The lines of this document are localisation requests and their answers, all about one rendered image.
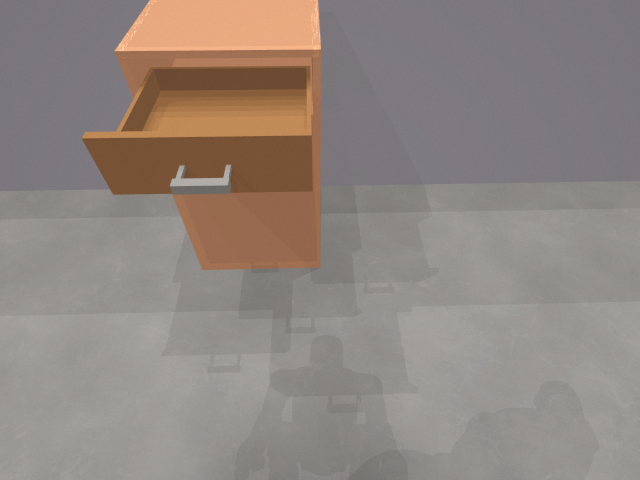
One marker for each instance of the handle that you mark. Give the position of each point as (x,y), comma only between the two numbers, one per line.
(181,185)

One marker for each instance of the cabinet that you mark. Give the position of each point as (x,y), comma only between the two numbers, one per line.
(255,230)

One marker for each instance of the drawer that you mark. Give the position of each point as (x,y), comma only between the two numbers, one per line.
(255,118)

